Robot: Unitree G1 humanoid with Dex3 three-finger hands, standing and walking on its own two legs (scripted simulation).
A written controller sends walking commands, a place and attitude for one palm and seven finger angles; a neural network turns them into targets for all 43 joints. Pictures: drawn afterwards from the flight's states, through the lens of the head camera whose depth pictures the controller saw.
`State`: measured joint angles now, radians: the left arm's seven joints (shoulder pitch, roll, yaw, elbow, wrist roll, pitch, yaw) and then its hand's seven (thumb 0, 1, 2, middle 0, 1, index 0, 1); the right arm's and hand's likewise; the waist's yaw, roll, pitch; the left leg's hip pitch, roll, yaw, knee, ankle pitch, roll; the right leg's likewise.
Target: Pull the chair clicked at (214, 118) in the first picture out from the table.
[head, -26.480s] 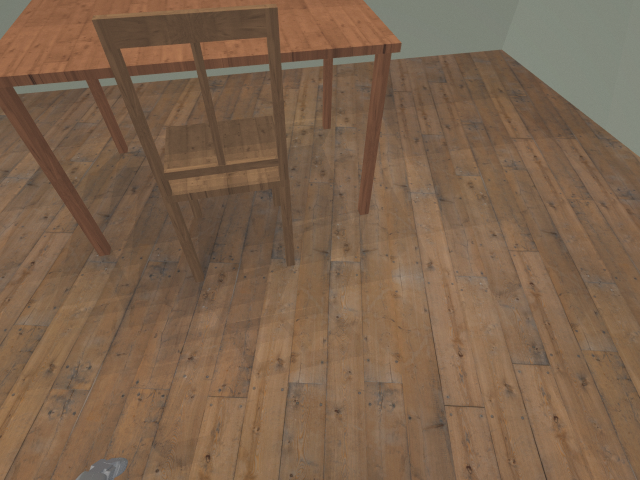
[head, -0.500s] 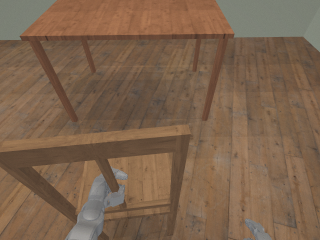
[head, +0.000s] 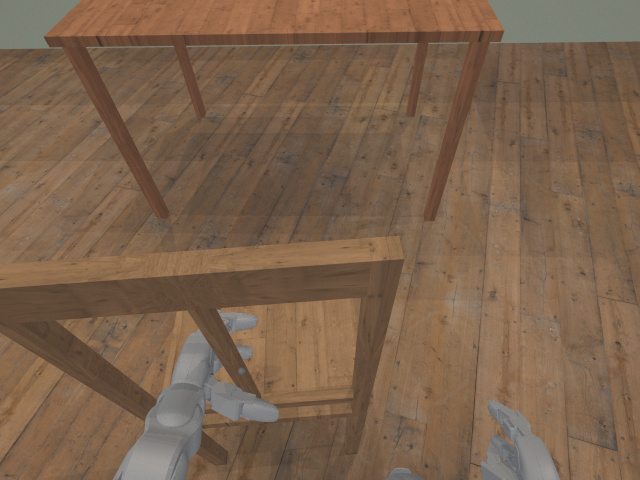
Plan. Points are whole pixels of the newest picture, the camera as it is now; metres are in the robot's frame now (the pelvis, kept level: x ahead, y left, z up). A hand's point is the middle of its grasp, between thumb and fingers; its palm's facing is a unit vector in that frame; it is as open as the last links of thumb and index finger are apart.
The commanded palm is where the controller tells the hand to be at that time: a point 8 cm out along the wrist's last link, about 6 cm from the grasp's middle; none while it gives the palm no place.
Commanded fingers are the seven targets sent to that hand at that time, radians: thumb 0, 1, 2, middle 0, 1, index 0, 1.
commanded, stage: open the thumb and straighten the fingers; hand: left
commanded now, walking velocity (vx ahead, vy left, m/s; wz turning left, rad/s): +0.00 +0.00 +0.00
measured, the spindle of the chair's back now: (233, 362) +0.28 +0.13 -0.03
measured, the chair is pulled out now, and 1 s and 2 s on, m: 0.66 0.66 0.65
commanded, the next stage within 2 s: draw the fingers out of the gap in 0.26 s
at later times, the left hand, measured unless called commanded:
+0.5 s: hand (228, 385) +0.25 +0.13 -0.04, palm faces -0.05 -0.98 -0.18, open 17.4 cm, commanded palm +0.22 +0.18 -0.02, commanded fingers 0.00 -0.55 0.20 0.00 0.00 0.00 0.00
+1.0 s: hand (214, 461) +0.16 +0.13 -0.03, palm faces -0.02 -0.98 -0.18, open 17.5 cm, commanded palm +0.13 +0.18 -0.02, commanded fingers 0.00 -0.55 0.20 0.00 0.00 0.00 0.00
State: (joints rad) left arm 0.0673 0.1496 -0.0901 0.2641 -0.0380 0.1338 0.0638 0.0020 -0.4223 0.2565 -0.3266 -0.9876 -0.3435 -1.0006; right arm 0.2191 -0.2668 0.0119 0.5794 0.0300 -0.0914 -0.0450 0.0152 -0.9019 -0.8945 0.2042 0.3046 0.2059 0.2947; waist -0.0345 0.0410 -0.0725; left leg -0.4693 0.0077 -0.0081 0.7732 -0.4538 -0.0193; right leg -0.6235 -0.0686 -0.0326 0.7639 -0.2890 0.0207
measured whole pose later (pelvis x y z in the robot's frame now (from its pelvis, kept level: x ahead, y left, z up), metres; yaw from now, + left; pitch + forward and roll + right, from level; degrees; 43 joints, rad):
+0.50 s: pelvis +0.01 -0.01 -0.01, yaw +1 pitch +10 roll +0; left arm 0.23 0.19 -0.05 0.06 -0.04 0.21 0.02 -0.01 -0.53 0.20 -0.01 -0.02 -0.01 -0.02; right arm 0.26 -0.28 0.02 0.52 0.03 -0.11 -0.07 0.02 -0.90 -0.89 0.21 0.30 0.21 0.29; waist -0.05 0.04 -0.10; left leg -0.53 0.02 -0.04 0.85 -0.51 -0.03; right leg -0.67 -0.06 -0.06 0.84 -0.35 0.01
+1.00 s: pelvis +0.00 +0.00 -0.02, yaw +2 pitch +10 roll -1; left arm 0.59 0.19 -0.14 -0.25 0.00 0.21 0.05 -0.01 -0.54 0.20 0.00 0.00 -0.01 0.00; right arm 0.25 -0.23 0.04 0.44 0.02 -0.14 -0.09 0.02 -0.90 -0.89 0.21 0.30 0.21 0.30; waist -0.02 0.04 -0.14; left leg -0.59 0.01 -0.05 0.97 -0.55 -0.02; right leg -0.71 -0.08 -0.07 0.93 -0.38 0.02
